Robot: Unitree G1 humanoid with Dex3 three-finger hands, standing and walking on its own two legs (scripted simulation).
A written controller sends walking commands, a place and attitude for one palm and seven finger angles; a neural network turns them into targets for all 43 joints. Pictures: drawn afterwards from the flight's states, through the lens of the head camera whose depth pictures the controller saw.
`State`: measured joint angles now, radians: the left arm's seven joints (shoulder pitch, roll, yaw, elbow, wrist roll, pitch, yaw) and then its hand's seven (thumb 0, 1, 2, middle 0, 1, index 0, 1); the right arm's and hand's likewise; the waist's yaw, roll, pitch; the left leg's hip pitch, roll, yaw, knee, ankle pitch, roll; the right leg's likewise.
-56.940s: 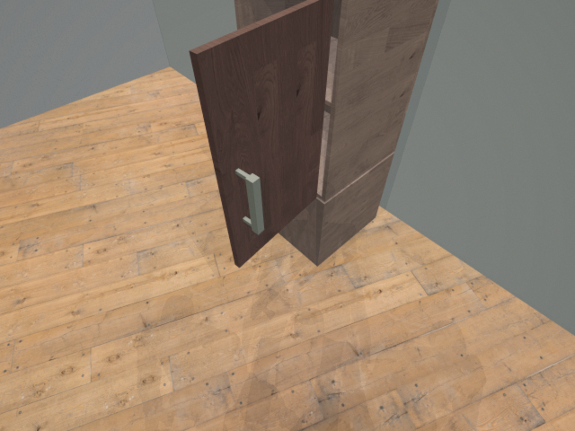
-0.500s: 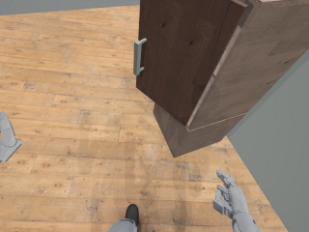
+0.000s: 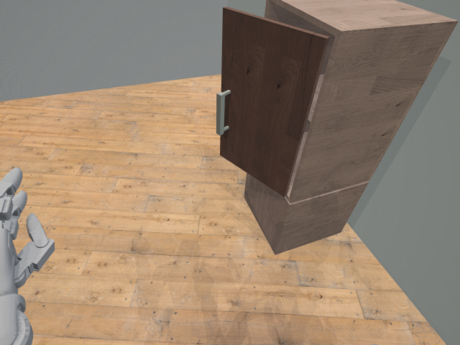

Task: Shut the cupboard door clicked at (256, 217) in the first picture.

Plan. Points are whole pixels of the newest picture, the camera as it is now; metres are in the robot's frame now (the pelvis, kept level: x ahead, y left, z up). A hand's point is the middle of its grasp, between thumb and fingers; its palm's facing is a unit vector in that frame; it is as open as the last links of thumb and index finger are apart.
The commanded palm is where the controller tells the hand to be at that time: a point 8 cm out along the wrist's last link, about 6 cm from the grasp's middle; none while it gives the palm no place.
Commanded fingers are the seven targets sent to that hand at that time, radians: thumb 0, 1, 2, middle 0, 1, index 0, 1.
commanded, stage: stop stepping back and stand still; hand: left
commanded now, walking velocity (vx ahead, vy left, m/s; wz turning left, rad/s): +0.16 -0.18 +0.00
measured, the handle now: (223, 112) +0.93 +0.07 -0.09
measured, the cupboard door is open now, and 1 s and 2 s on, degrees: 26 26 26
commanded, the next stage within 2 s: let the arm hang, fingers relaxed in 1.14 s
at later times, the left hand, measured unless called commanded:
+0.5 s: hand (21, 261) +0.18 +0.28 +0.15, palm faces +0.45 -0.85 -0.28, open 7.4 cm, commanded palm +0.11 +0.33 +0.19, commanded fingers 0.00 0.90 0.90 -0.20 -0.30 -0.20 -0.30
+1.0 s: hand (38, 244) +0.20 +0.26 +0.16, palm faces +0.38 -0.82 -0.42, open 7.4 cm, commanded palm +0.14 +0.31 +0.19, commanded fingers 0.00 0.90 0.90 -0.20 -0.30 -0.20 -0.30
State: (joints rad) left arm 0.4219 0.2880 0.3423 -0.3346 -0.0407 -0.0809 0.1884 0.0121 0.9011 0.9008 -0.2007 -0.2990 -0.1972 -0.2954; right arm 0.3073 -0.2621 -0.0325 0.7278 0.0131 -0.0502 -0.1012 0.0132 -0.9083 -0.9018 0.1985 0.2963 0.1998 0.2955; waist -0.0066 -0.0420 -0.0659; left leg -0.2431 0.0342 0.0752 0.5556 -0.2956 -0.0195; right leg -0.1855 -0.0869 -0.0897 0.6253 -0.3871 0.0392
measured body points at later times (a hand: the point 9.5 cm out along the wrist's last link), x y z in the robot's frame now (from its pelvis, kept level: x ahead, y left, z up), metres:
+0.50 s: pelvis -0.03 +0.03 +0.00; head -0.03 +0.06 +0.45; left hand +0.15 +0.32 +0.16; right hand +0.10 -0.24 -0.08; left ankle +0.02 +0.14 -0.73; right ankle -0.04 -0.08 -0.73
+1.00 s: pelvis +0.00 +0.02 +0.00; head +0.00 +0.02 +0.45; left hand +0.17 +0.30 +0.18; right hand +0.13 -0.23 -0.09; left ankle +0.02 +0.14 -0.73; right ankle +0.00 -0.06 -0.73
